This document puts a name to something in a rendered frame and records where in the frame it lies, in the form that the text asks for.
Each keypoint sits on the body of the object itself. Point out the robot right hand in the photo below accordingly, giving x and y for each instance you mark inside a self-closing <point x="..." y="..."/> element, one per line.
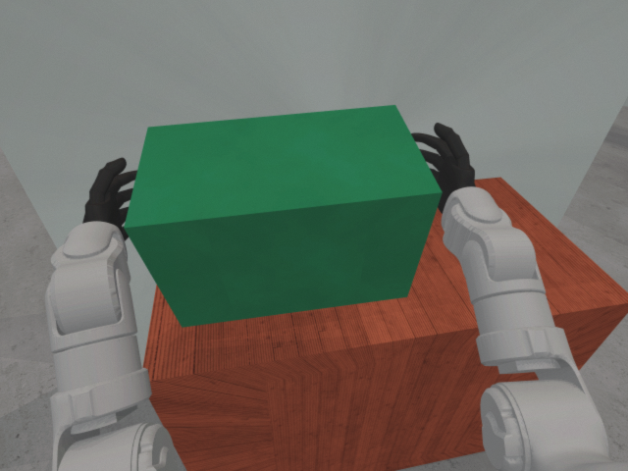
<point x="454" y="170"/>

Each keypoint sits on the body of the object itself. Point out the pedestal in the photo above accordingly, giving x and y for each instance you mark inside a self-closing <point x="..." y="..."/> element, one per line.
<point x="376" y="386"/>

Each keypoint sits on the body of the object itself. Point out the left robot forearm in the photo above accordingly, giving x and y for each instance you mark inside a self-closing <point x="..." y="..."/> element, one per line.
<point x="92" y="329"/>

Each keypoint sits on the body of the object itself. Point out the robot right upper arm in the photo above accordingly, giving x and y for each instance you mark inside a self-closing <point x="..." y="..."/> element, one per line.
<point x="543" y="425"/>

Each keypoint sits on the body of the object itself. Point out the robot left upper arm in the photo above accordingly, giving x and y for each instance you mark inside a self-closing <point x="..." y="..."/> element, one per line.
<point x="141" y="447"/>

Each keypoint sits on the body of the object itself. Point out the robot left hand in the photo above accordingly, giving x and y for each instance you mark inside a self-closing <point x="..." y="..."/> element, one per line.
<point x="104" y="199"/>

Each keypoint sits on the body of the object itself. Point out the right robot forearm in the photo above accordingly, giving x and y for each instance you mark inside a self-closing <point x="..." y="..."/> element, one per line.
<point x="517" y="332"/>

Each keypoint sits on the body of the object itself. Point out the carton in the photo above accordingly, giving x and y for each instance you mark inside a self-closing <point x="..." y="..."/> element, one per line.
<point x="254" y="217"/>

